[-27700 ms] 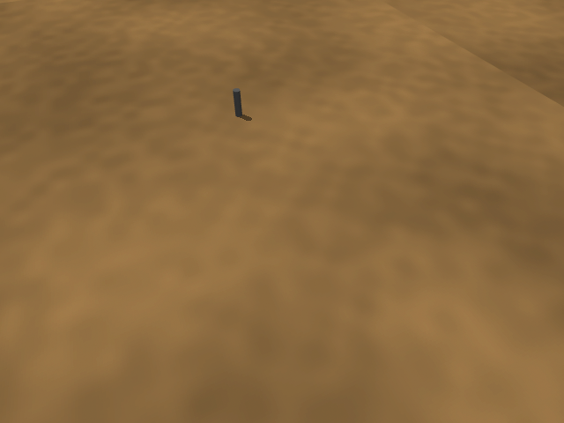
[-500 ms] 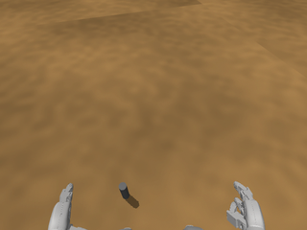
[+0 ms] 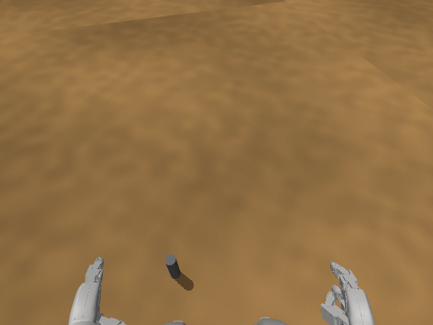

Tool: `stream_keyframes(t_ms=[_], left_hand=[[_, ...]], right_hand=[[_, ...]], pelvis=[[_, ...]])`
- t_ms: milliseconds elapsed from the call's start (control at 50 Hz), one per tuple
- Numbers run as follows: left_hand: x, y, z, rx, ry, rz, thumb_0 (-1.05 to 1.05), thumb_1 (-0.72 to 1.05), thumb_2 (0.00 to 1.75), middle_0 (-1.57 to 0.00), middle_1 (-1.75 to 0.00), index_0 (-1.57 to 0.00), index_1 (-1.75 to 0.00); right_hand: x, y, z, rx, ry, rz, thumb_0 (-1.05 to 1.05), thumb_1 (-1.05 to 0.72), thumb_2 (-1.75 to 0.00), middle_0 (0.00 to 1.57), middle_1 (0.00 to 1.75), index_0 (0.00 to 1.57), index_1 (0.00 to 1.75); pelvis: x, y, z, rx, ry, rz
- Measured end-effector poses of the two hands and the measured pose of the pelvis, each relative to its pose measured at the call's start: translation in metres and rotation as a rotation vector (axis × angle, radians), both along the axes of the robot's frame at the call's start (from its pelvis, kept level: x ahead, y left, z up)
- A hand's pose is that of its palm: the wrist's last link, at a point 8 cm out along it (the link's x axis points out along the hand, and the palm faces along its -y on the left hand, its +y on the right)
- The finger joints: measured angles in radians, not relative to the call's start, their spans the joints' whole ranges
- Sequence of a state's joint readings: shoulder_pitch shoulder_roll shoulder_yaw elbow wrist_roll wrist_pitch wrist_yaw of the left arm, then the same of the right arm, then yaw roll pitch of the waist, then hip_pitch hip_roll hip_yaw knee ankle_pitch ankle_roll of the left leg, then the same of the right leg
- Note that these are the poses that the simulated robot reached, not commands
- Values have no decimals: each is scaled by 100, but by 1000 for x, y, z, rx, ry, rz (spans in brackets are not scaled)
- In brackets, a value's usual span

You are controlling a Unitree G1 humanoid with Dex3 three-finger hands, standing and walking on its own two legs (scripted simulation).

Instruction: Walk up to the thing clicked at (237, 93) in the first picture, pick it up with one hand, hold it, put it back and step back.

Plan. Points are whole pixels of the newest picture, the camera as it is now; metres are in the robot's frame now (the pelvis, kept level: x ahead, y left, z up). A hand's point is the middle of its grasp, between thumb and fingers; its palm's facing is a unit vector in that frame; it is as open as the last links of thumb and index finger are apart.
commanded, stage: home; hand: left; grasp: from the side
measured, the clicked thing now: (173, 267) +0.43 +0.18 -0.64
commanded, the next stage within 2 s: stand in 1.02 s
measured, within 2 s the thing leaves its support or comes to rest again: neither
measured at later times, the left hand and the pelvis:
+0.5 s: hand (124, 316) +0.15 +0.17 -0.06, palm faces +0.11 -0.96 -0.28, open 17.6 cm; pelvis -0.01 -0.01 +0.00, yaw +0 degrees
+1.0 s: hand (120, 314) +0.16 +0.18 -0.05, palm faces +0.10 -0.96 -0.27, open 17.5 cm; pelvis -0.01 +0.00 +0.00, yaw +0 degrees
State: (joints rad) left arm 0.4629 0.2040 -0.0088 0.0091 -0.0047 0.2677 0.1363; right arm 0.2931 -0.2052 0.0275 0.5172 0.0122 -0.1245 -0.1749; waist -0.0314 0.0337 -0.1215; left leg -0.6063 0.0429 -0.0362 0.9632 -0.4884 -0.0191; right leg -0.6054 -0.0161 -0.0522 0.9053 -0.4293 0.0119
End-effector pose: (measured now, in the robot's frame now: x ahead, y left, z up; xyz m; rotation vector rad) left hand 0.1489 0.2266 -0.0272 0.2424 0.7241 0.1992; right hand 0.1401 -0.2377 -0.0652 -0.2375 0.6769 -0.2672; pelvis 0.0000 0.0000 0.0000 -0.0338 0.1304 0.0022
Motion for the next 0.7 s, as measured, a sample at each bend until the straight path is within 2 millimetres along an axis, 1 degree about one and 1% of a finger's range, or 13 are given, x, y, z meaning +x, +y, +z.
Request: stream_keyframes(t_ms=[240, 440, 520, 700], left_hand=[[-7, -5, 2, -4, -6, 1, -2, -58, 3, -5, -5, -5, -5], [-13, -6, 2, -8, -15, 5, -2, -57, 4, -5, -5, -5, -5], [-16, -6, 0, -11, -6, 7, -2, -56, 4, -5, -5, -5, -5], [-15, -4, 2, -7, -19, 3, -2, -55, 4, -5, -5, -5, -5]], right_hand=[[-1, -5, 3, -3, -20, 8, 2, -90, -90, 21, 30, 20, 30], [-2, -6, 5, -6, -38, 19, 2, -90, -90, 21, 30, 20, 30], [-3, -5, 5, -6, -39, 21, 2, -90, -90, 21, 30, 20, 30], [-5, -2, 3, -4, -32, 20, 2, -90, -90, 21, 30, 20, 30]], pelvis=[[-6, -4, 0, 4, -10, 1], [-11, -6, 0, 6, -14, 4], [-13, -6, 0, 6, -12, 4], [-12, -4, 0, 5, -13, 4]])
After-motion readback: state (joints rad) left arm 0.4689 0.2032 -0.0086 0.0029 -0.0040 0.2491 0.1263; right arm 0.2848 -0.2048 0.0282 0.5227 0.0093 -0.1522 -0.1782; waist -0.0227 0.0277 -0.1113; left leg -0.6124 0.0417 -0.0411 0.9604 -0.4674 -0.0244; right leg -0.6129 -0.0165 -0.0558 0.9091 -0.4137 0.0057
